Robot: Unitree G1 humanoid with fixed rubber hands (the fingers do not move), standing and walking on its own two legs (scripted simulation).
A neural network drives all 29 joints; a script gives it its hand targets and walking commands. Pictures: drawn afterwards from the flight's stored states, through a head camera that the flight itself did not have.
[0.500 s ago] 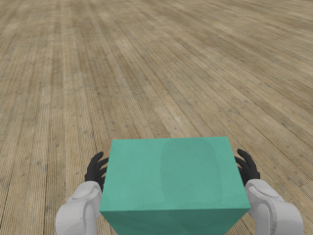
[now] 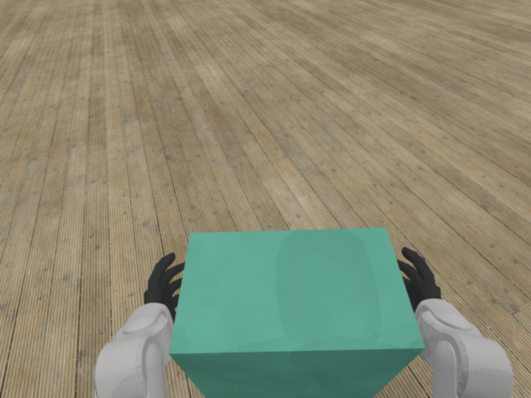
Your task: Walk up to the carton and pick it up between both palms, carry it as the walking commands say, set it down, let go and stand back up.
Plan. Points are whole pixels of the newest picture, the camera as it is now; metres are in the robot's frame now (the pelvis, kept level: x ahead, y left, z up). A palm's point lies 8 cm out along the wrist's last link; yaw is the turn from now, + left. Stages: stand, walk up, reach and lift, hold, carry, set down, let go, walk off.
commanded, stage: carry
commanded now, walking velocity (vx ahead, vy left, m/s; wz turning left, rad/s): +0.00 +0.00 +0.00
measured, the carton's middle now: (288, 328) +0.24 +0.00 +0.01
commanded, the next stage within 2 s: none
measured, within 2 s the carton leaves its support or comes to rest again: neither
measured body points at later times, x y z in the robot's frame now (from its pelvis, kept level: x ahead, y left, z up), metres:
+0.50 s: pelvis +0.01 -0.01 +0.00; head -0.01 -0.01 +0.45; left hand +0.26 +0.16 +0.06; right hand +0.26 -0.18 +0.07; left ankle +0.06 +0.14 -0.73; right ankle +0.02 -0.13 -0.73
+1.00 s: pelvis -0.05 -0.01 -0.02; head -0.04 -0.01 +0.43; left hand +0.16 +0.20 +0.05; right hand +0.21 -0.14 +0.05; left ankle +0.06 +0.15 -0.73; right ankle +0.02 -0.12 -0.73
